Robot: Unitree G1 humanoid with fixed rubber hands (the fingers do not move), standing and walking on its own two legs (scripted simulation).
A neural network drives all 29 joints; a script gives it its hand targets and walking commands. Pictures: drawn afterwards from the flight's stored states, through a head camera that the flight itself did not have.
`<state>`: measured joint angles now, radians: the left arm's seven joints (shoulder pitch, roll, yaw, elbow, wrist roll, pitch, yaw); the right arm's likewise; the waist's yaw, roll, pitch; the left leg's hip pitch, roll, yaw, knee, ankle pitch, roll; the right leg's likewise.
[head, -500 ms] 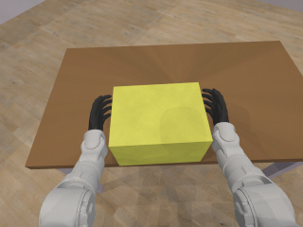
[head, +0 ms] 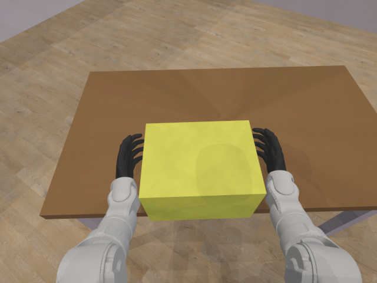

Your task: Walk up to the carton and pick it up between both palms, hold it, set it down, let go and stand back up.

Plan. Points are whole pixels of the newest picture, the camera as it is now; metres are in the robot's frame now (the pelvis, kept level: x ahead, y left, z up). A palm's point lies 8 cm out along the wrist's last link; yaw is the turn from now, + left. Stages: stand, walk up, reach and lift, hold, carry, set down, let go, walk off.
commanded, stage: reach and lift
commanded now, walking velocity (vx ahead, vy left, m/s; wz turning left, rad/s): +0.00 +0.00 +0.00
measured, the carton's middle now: (199, 171) +0.39 +0.02 -0.03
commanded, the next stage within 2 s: none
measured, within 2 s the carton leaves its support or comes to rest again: leaves its support in 0.90 s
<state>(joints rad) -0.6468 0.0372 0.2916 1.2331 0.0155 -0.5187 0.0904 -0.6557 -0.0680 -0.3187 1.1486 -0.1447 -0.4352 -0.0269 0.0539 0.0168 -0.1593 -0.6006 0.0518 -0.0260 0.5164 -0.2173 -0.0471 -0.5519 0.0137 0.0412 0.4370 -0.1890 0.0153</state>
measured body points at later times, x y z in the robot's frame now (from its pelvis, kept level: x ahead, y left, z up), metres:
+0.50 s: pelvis +0.00 +0.00 +0.00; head +0.08 +0.00 +0.44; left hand +0.38 +0.19 +0.00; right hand +0.41 -0.15 +0.01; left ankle +0.00 +0.13 -0.73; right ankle +0.00 -0.14 -0.73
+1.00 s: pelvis -0.01 +0.00 +0.00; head +0.07 +0.00 +0.44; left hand +0.37 +0.19 +0.01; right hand +0.40 -0.15 +0.02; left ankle +0.00 +0.13 -0.73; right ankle +0.00 -0.14 -0.73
